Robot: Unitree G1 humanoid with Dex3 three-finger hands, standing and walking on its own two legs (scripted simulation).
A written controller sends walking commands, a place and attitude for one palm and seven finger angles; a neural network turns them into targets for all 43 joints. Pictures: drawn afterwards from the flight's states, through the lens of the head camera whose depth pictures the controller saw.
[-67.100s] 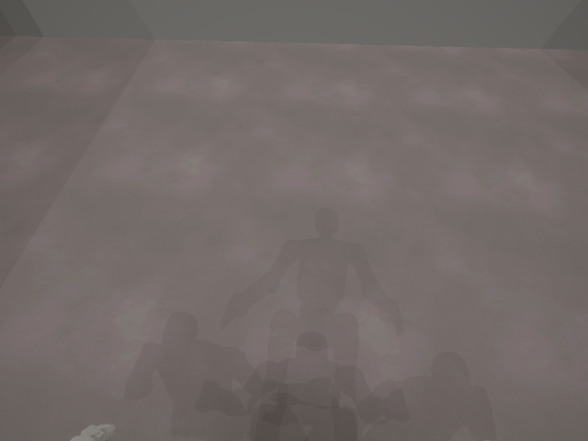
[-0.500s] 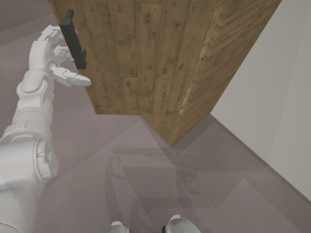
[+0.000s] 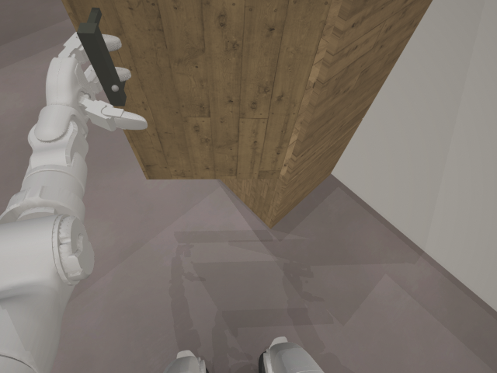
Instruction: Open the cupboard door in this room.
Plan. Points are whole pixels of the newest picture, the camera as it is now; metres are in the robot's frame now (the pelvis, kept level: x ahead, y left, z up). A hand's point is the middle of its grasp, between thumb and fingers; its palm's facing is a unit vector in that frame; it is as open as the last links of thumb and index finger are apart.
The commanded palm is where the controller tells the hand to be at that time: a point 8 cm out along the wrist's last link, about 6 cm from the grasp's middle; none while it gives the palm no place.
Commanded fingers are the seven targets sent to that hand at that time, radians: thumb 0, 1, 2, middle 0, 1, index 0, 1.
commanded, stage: slide the fingers in behind the handle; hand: left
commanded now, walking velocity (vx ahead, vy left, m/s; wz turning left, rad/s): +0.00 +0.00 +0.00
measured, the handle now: (107, 60) +0.59 +0.16 +0.12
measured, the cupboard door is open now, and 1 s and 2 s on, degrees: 49 48 90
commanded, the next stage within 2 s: close the thumb around the handle in 0.14 s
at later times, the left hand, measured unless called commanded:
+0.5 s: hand (110, 90) +0.52 +0.15 +0.12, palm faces -0.06 -1.00 +0.00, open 12.0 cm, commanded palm +0.51 +0.20 +0.12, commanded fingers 0.00 0.28 0.64 -0.36 -1.28 -0.36 -1.28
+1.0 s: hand (115, 87) +0.53 +0.14 +0.11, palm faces -0.07 -1.00 +0.00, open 6.0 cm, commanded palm +0.51 +0.20 +0.12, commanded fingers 0.00 0.90 0.90 -0.40 -1.35 -0.40 -1.35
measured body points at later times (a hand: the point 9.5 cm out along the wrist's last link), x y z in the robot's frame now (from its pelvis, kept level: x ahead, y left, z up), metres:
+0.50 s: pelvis +0.00 +0.00 +0.00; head +0.11 +0.01 +0.44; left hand +0.52 +0.20 +0.12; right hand -0.01 -0.26 -0.11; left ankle -0.01 +0.11 -0.69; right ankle +0.00 -0.12 -0.69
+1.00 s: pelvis +0.01 +0.00 +0.00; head +0.12 +0.01 +0.44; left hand +0.53 +0.20 +0.12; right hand -0.03 -0.26 -0.11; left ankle -0.01 +0.11 -0.69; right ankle +0.00 -0.12 -0.69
